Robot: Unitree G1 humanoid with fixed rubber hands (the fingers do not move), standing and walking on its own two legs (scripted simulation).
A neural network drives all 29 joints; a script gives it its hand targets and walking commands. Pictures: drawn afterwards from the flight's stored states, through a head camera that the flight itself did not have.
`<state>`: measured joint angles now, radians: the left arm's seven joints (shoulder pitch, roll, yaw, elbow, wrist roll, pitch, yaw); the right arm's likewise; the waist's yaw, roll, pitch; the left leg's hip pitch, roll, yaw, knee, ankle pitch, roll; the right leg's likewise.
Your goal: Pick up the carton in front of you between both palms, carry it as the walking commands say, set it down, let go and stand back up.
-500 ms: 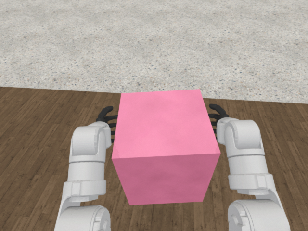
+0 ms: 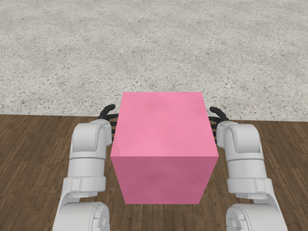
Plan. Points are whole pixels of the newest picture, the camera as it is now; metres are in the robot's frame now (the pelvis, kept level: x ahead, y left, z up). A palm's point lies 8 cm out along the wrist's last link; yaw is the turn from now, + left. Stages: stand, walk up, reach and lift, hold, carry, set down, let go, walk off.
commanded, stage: carry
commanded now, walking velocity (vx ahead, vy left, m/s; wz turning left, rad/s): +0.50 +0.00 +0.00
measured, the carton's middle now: (162, 150) +0.35 -0.01 +0.02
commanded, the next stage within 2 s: none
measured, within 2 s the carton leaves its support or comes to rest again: neither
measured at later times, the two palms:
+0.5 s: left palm (120, 66) +0.65 +0.12 +0.09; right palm (202, 65) +0.66 -0.17 +0.08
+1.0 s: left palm (123, 40) +0.90 +0.14 +0.06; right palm (188, 41) +0.89 -0.16 +0.06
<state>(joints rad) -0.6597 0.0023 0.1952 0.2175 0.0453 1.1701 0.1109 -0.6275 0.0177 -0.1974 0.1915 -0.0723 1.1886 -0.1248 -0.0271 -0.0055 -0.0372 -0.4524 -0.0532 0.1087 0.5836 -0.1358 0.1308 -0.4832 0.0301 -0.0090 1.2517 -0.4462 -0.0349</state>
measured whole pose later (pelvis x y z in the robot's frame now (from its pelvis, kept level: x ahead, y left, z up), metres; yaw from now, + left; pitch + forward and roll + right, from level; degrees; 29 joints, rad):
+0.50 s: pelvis +0.30 -0.03 -0.03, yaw +2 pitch +4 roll +0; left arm -0.67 -0.03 0.22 0.21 0.09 1.18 0.12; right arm -0.68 -0.03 -0.18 0.26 -0.03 1.19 -0.12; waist 0.01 0.01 -0.07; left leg -0.40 -0.06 0.02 1.27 -0.50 0.05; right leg -0.49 0.06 -0.12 0.61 -0.12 -0.12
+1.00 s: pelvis +0.53 -0.01 -0.05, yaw +0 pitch +4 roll +0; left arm -0.70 0.01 0.23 0.18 0.05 1.18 0.12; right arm -0.68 0.02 -0.20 0.18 -0.08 1.19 -0.13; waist -0.02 -0.02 0.00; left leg -0.49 -0.05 0.12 0.54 -0.05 0.11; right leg -0.37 0.05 0.00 0.93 -0.59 -0.01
